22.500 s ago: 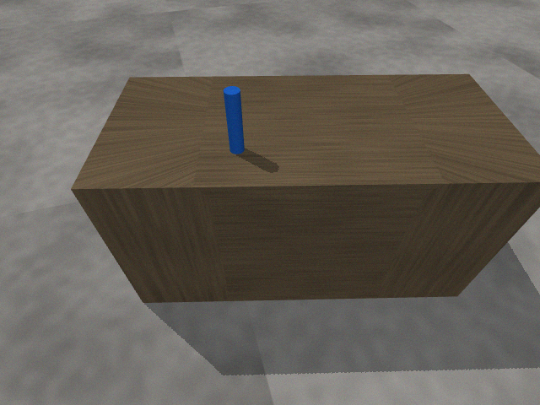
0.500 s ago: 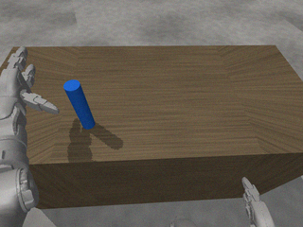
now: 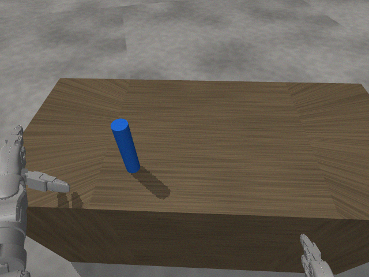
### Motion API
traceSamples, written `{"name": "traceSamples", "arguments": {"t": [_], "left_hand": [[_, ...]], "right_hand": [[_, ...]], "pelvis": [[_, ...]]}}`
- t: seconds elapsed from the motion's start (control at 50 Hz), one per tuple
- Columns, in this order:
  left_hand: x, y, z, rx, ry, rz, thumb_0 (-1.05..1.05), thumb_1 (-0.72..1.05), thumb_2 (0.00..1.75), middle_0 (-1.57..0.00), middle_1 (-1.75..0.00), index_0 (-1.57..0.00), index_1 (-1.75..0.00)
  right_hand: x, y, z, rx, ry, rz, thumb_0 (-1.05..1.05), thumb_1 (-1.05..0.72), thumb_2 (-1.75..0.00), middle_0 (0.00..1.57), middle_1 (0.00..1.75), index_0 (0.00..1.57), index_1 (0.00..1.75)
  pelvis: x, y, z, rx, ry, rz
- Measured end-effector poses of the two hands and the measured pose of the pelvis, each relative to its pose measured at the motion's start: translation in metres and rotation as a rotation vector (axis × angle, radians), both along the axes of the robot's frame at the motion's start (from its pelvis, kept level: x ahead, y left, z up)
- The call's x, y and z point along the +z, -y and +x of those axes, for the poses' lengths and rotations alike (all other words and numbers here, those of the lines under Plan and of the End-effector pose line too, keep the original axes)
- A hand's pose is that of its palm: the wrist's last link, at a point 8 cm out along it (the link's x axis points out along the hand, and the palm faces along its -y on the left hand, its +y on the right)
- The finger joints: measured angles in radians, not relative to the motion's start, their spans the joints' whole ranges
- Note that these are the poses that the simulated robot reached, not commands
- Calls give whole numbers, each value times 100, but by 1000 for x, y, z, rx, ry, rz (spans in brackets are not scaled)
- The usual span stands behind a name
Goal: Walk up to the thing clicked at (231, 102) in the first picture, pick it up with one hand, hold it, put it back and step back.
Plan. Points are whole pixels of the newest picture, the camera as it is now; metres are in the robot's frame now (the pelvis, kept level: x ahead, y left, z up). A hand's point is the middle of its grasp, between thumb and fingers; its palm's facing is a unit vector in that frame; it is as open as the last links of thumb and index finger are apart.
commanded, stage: sink last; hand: left
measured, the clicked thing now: (127, 148) +0.45 +0.17 -0.01
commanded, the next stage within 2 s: home in 0.72 s
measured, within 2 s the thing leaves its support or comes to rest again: neither
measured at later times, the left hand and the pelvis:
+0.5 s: hand (71, 273) +0.15 +0.20 +0.06, palm faces +0.24 -0.91 -0.34, open 17.4 cm; pelvis -0.01 -0.02 +0.00, yaw +2 degrees
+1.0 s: hand out of the picture +0.13 +0.22 +0.02, palm faces +0.29 -0.89 -0.35, open 17.5 cm; pelvis -0.04 -0.02 +0.00, yaw +1 degrees
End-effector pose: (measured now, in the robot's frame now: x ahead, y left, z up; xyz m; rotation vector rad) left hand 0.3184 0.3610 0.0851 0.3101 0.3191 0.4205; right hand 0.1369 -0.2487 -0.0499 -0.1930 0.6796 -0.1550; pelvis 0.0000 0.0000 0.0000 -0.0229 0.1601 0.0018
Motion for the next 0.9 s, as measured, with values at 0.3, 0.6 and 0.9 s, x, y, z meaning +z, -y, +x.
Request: {"name": "traceSamples", "arguments": {"t": [0.3,0.6,0.9], "left_hand": [[-26,81,-155,-59,-13,-41,-1,-53,2,-7,-5,-7,-5],[3,117,-207,-111,54,15,-1,-50,3,-5,-5,-5,-4],[-11,87,-223,-52,38,64,-1,-52,4,-5,-5,-6,-5]], "right_hand": [[6,12,13,-22,16,-6,-1,49,-6,6,5,6,5],[0,20,-2,-45,83,3,-1,53,-5,6,5,6,5],[-4,29,-26,-55,50,-21,-1,49,-7,7,7,7,7]], "pelvis": [[5,14,1,21,85,14],[3,26,-23,29,134,35],[4,26,-37,21,152,38]]}}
